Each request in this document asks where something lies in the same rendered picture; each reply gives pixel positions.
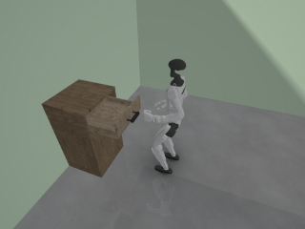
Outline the drawer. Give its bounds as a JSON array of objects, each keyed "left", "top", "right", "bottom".
[{"left": 86, "top": 95, "right": 141, "bottom": 139}]

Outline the robot left shin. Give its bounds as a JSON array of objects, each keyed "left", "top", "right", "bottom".
[{"left": 152, "top": 147, "right": 169, "bottom": 170}]

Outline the robot left thigh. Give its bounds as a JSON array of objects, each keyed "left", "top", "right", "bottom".
[{"left": 152, "top": 124, "right": 176, "bottom": 152}]

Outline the handle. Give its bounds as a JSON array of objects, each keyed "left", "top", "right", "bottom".
[{"left": 127, "top": 112, "right": 140, "bottom": 123}]

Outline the robot right upper arm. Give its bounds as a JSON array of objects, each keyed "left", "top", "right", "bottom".
[{"left": 180, "top": 76, "right": 188, "bottom": 99}]

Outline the robot left upper arm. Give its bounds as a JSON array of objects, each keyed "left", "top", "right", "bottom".
[{"left": 167, "top": 87, "right": 185, "bottom": 118}]

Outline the right robot hand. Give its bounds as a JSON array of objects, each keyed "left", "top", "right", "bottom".
[{"left": 154, "top": 100, "right": 167, "bottom": 110}]

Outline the left robot hand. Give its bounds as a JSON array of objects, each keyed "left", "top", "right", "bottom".
[{"left": 143, "top": 110, "right": 153, "bottom": 122}]

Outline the cabinet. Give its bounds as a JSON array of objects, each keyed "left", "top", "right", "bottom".
[{"left": 42, "top": 79, "right": 124, "bottom": 177}]

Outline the robot left forearm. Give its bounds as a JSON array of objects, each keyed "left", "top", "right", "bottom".
[{"left": 152, "top": 113, "right": 183, "bottom": 123}]

